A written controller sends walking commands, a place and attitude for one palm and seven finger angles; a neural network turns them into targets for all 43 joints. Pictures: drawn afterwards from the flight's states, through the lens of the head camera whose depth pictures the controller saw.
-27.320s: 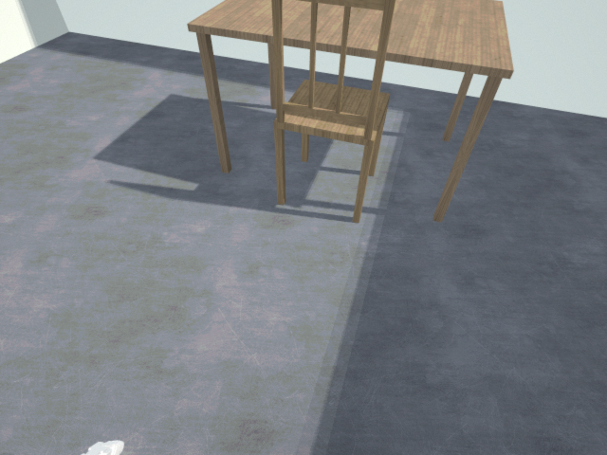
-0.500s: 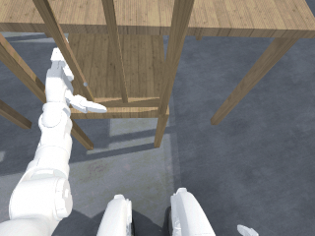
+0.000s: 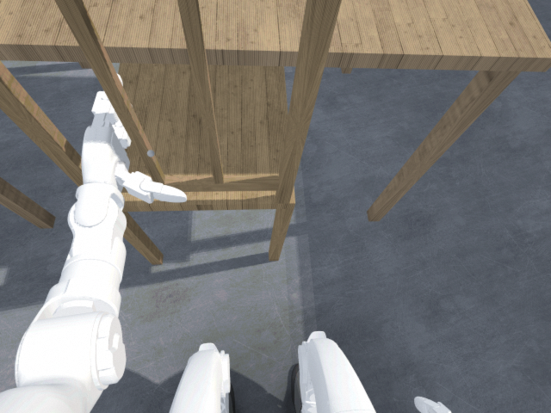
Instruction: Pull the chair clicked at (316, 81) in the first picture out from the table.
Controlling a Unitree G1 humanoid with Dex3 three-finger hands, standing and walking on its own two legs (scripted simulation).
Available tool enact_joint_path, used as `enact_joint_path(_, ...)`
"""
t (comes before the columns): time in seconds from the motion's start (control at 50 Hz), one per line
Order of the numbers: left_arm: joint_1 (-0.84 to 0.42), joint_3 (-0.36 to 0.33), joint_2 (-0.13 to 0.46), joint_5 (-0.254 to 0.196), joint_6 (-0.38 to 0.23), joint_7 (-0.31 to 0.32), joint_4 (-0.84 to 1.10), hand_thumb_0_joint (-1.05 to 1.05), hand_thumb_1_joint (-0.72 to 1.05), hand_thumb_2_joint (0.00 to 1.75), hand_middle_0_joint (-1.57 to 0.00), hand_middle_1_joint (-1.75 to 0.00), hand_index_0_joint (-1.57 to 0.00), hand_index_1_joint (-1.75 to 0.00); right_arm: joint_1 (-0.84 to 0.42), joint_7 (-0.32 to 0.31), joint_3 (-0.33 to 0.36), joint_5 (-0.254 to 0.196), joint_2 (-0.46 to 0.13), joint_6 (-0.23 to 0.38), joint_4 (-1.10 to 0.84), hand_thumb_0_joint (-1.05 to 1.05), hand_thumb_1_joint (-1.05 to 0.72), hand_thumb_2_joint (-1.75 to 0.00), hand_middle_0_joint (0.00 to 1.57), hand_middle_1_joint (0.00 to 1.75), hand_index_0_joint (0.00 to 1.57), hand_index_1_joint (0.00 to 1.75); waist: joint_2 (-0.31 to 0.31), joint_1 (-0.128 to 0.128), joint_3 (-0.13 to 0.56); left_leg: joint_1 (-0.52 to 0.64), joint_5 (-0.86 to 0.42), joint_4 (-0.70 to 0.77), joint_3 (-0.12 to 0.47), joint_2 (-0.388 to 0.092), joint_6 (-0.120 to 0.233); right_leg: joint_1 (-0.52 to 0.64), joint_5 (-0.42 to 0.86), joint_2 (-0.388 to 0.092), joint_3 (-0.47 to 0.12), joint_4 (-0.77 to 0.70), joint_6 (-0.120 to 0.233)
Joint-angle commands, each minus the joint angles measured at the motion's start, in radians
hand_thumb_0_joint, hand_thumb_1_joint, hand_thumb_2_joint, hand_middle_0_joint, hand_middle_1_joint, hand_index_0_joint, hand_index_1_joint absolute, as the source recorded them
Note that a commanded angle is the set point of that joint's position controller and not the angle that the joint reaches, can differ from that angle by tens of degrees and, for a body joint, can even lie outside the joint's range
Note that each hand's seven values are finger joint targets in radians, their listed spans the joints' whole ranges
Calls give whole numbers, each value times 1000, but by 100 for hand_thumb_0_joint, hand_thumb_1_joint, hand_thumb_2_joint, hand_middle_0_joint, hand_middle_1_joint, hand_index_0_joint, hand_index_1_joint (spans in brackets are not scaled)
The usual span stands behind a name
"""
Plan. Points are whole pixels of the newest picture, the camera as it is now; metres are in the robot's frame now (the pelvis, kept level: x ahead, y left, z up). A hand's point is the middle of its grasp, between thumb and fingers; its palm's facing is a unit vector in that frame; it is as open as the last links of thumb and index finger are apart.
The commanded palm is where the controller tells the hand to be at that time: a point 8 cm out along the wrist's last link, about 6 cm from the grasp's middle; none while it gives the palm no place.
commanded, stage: hook a spindle and tug to test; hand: left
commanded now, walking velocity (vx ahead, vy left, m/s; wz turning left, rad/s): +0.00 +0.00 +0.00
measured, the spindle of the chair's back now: (127, 115) +0.51 +0.18 +0.07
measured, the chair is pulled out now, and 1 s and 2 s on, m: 0.00 0.00 0.06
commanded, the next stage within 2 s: step backward, pulling the chair out in 1.46 s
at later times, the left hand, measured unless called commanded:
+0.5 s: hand (151, 154) +0.47 +0.15 +0.03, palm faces -0.01 -1.00 -0.02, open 12.3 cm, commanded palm +0.45 +0.20 +0.03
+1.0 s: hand (152, 155) +0.47 +0.15 +0.03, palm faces +0.01 -1.00 -0.01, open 4.9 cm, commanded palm +0.44 +0.19 +0.03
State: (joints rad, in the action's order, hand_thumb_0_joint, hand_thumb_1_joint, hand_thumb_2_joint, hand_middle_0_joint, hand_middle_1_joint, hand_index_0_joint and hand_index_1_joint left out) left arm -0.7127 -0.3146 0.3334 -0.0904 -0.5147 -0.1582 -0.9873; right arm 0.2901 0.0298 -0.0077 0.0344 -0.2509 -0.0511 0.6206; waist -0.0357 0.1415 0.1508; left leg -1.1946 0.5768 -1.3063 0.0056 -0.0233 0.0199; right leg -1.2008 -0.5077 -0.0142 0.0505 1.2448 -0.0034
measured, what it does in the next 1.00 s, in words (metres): stands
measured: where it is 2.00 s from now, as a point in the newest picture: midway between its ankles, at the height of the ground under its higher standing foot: outside the picture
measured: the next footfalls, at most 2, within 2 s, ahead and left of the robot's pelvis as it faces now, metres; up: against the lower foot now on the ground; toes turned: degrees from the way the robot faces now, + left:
none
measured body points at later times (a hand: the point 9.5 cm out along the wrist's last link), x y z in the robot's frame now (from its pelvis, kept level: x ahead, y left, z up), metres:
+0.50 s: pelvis +0.00 +0.00 +0.00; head +0.15 +0.02 +0.42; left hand +0.47 +0.21 +0.03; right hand +0.06 -0.26 -0.12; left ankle +0.01 +0.10 -0.62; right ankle +0.04 -0.13 -0.62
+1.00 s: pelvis +0.00 +0.00 +0.00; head +0.15 +0.02 +0.43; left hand +0.46 +0.20 +0.03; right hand +0.06 -0.26 -0.12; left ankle +0.01 +0.11 -0.62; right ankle +0.04 -0.13 -0.62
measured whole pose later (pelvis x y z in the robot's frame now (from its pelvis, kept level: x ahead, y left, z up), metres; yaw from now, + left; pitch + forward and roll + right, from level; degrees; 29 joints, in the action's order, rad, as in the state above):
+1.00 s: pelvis +0.00 +0.00 +0.00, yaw +0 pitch +27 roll -3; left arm -0.67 -0.29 0.29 -0.11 -0.50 -0.12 -0.91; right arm 0.29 0.03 0.00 0.03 -0.24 -0.06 0.62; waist -0.04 0.13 0.15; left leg -1.18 0.58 -1.30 0.00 -0.02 0.03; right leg -1.19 -0.51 -0.01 0.04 1.24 -0.01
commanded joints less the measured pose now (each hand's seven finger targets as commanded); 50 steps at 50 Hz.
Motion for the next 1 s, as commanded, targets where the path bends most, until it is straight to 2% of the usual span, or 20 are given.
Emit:
enact_joint_path(0.0, -392, -8, 169, -12, -81, 3, 235, 0, -50, 30, -11, -24, -11, -24, 132, -11, 62, -3, -169, 17, -62, 0, -90, -90, 20, 30, 20, 30, -72, 21, 513, 364, -422, 144, 46, 14, -4, 255, 304, 32, -18, -135, 30)
enact_joint_path(0.1, -372, -43, 209, -2, -82, 13, 206, 0, -50, 30, -20, -52, -20, -52, 130, -14, 57, -1, -167, 15, -64, 0, -90, -90, 20, 30, 20, 30, -52, 10, 508, 303, -396, 137, 34, 21, 0, 300, 311, 30, -28, -130, 29)
enact_joint_path(0.18, -356, -13, 171, -3, -76, 6, 205, 0, -50, 30, -27, -74, -27, -74, 124, -11, 57, -4, -164, 14, -69, 0, -90, -90, 20, 30, 20, 30, -65, 13, 507, 318, -396, 139, 32, 20, -1, 286, 309, 30, -26, -133, 29)
enact_joint_path(0.24, -377, -35, 206, -8, -73, -1, 220, 0, -50, 30, -32, -90, -32, -90, 125, -15, 57, -5, -168, 14, -69, 0, -90, -90, 20, 30, 20, 30, -46, 13, 515, 292, -376, 135, 29, 22, 3, 316, 308, 31, -34, -137, 27)
enact_joint_path(0.3, -387, -11, 182, -17, -78, -7, 257, 0, -33, 37, -38, -107, -38, -107, 120, -16, 58, -6, -165, 19, -69, 0, -90, -90, 20, 30, 20, 30, -89, 13, 539, 343, -414, 138, 36, 18, -3, 289, 320, 30, -26, -130, 30)
enact_joint_path(0.36, -377, 11, 143, -26, -72, -6, 259, 0, -16, 44, -43, -123, -43, -123, 123, -14, 59, -6, -163, 22, -65, 0, -90, -90, 20, 30, 20, 30, -64, 25, 528, 352, -412, 141, 42, 16, -1, 279, 311, 33, -20, -136, 29)
enact_joint_path(0.38, -342, -9, 162, -20, -66, -5, 230, 0, -11, 47, -45, -129, -45, -129, 126, -14, 61, -7, -166, 21, -64, 0, -90, -90, 20, 30, 20, 30, -59, 13, 522, 339, -407, 142, 41, 17, -4, 283, 306, 32, -18, -135, 30)
enact_joint_path(0.42, -350, -24, 185, -18, -60, 0, 214, 0, 0, 52, -48, -140, -48, -140, 128, -16, 59, -8, -169, 18, -60, 0, -90, -90, 20, 30, 20, 30, -36, 16, 495, 304, -376, 143, 36, 18, 0, 289, 291, 31, -24, -141, 27)
enact_joint_path(0.44, -364, -5, 167, -14, -61, 1, 231, 0, 6, 54, -50, -145, -50, -145, 126, -16, 58, -7, -166, 18, -65, 0, -90, -90, 20, 30, 20, 30, -52, 17, 500, 316, -382, 149, 40, 18, -1, 283, 290, 29, -20, -137, 29)
enact_joint_path(0.46, -367, 4, 149, -18, -61, 4, 233, 0, 12, 56, -50, -145, -50, -145, 125, -15, 59, -7, -164, 20, -65, 0, -90, -90, 20, 30, 20, 30, -70, 21, 499, 332, -388, 145, 38, 18, -1, 262, 288, 31, -20, -136, 30)
enact_joint_path(0.54, -344, -23, 183, -14, -73, 12, 263, 0, 34, 66, -50, -145, -50, -145, 124, -14, 59, -4, -166, 18, -69, 0, -90, -90, 20, 30, 20, 30, -65, 6, 528, 345, -416, 148, 39, 17, -4, 288, 310, 30, -21, -134, 31)
enact_joint_path(0.56, -333, -3, 156, -15, -71, 10, 255, 0, 40, 68, -50, -145, -50, -145, 125, -12, 59, -4, -162, 19, -73, 0, -90, -90, 20, 30, 20, 30, -68, 11, 524, 350, -421, 145, 37, 17, -4, 279, 313, 32, -21, -133, 31)
enact_joint_path(0.64, -327, -16, 175, -11, -66, 6, 209, 0, 62, 78, -50, -145, -50, -145, 123, -12, 57, -6, -167, 16, -67, 0, -90, -90, 20, 30, 20, 30, -36, 14, 472, 300, -364, 151, 38, 17, -3, 279, 274, 32, -20, -141, 30)
enact_joint_path(0.74, -382, 5, 157, -9, -70, 7, 230, 0, 90, 90, -50, -145, -50, -145, 127, -14, 59, -4, -170, 17, -65, 0, -90, -90, 20, 30, 20, 30, -85, 19, 504, 358, -389, 150, 49, 15, -7, 236, 265, 31, -13, -132, 33)
enact_joint_path(0.78, -365, 11, 141, -12, -66, 9, 231, 0, 90, 90, -50, -145, -50, -145, 128, -12, 61, -4, -169, 17, -66, 0, -90, -90, 20, 30, 20, 30, -86, 19, 518, 383, -417, 149, 52, 11, -10, 228, 278, 31, -8, -130, 32)
enact_joint_path(0.8, -353, -3, 157, -14, -67, 12, 255, 0, 90, 90, -50, -145, -50, -145, 131, -12, 62, -4, -171, 15, -70, 0, -90, -90, 20, 30, 20, 30, -86, 8, 533, 394, -442, 153, 57, 10, -13, 240, 292, 31, -6, -126, 34)
enact_joint_path(0.82, -332, 14, 136, -15, -67, 12, 277, 0, 90, 90, -50, -145, -50, -145, 126, -9, 63, -5, -168, 14, -77, 0, -90, -90, 20, 30, 20, 30, -102, 2, 558, 412, -456, 154, 55, 10, -15, 245, 298, 30, -6, -127, 34)
enact_joint_path(0.88, -285, 46, 91, -16, -56, 17, 277, 0, 90, 90, -50, -145, -50, -145, 122, -6, 65, -9, -163, 12, -78, 0, -90, -90, 20, 30, 20, 30, -82, 4, 527, 419, -465, 163, 57, 7, -17, 240, 301, 33, 0, -134, 35)
enact_joint_path(0.92, -304, 46, 100, -14, -54, 24, 296, 0, 90, 90, -50, -145, -50, -145, 121, -7, 66, -9, -166, 11, -75, 0, -90, -90, 20, 30, 20, 30, -58, 13, 518, 397, -440, 161, 55, 7, -12, 245, 295, 33, -3, -137, 31)
enact_joint_path(0.98, -250, 28, 117, -5, -56, 32, 286, 0, 90, 90, -50, -145, -50, -145, 122, -7, 66, -9, -163, 11, -77, 0, -90, -90, 20, 30, 20, 30, -44, 2, 501, 373, -431, 164, 42, 11, -8, 272, 308, 32, -10, -141, 32)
